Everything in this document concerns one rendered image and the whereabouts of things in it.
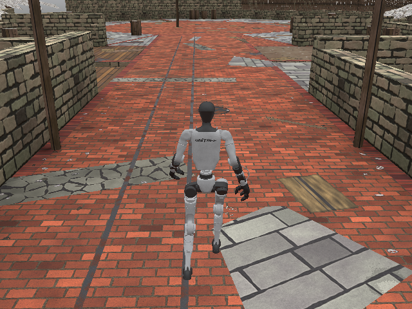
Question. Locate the robot left upper arm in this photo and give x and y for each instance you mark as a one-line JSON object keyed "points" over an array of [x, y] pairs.
{"points": [[182, 144]]}

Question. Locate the robot left shin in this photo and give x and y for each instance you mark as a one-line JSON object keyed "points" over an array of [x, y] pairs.
{"points": [[188, 247]]}

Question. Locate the humanoid robot torso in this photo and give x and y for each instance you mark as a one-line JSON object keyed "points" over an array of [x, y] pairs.
{"points": [[206, 155]]}

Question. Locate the left robot hand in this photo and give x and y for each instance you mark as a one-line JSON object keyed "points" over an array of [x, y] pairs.
{"points": [[174, 176]]}

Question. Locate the right robot hand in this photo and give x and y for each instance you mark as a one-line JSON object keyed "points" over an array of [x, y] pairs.
{"points": [[245, 191]]}

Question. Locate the left robot forearm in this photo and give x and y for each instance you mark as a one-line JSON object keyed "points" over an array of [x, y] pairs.
{"points": [[174, 165]]}

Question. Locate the robot right upper arm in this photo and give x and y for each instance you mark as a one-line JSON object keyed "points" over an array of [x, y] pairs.
{"points": [[230, 147]]}

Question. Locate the right robot forearm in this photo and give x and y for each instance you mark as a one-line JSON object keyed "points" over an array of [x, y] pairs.
{"points": [[239, 173]]}

